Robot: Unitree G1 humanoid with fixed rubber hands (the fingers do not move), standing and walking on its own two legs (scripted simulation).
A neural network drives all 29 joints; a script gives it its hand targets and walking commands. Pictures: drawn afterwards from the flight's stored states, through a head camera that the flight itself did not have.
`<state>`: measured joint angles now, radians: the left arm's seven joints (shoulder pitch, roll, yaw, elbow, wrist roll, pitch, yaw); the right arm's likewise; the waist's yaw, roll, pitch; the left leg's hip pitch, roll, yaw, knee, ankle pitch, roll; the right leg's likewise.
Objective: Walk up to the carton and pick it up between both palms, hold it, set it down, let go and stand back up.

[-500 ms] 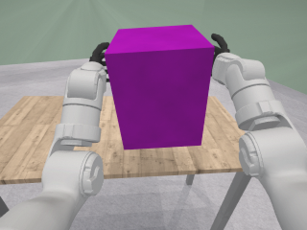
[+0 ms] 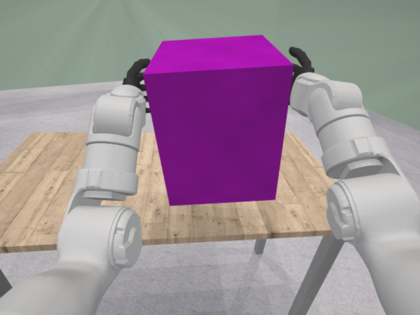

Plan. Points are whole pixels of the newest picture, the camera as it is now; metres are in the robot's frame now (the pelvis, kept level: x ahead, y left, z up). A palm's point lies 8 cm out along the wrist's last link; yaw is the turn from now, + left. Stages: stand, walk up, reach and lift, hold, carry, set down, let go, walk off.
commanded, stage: hold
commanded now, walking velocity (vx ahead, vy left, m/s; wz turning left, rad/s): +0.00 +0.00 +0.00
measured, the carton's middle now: (217, 118) +0.40 -0.02 +0.27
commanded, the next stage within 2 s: set down in 0.44 s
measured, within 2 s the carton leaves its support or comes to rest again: neither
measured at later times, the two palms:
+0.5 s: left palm (132, 97) +0.37 +0.13 +0.32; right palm (301, 87) +0.37 -0.15 +0.35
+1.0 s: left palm (141, 80) +0.40 +0.12 +0.34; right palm (307, 77) +0.38 -0.17 +0.36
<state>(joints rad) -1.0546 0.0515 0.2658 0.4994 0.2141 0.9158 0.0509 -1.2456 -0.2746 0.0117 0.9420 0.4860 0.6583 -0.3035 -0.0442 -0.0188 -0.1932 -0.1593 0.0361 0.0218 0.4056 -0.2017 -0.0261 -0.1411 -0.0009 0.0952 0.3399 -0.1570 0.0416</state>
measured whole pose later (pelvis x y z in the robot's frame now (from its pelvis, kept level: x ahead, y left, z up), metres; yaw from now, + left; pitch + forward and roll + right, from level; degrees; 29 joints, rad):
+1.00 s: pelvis +0.01 +0.00 +0.00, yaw +0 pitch -3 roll -1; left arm -1.18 0.09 0.39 0.73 0.27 0.69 0.01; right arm -1.35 -0.23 -0.03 1.13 0.38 0.45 -0.27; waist -0.09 -0.02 -0.17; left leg -0.12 0.04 0.02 0.38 -0.20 -0.02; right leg -0.11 0.00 0.09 0.33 -0.17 0.04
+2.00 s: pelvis +0.01 +0.00 +0.00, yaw +0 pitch -4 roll -1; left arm -1.06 0.08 0.39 0.79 0.28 0.55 0.01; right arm -1.19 -0.14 -0.09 1.15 0.23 0.28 -0.24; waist -0.09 -0.02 -0.10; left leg -0.10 0.04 0.02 0.36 -0.20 -0.02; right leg -0.09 0.00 0.09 0.32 -0.16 0.04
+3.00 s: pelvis +0.01 -0.01 +0.00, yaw +0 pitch -4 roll +0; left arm -0.91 0.03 0.39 0.78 0.28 0.46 0.02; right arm -1.05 -0.08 -0.19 1.12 0.11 0.18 -0.20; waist -0.09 -0.02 -0.07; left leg -0.09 0.04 0.02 0.35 -0.20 -0.02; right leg -0.09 0.00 0.09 0.32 -0.17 0.04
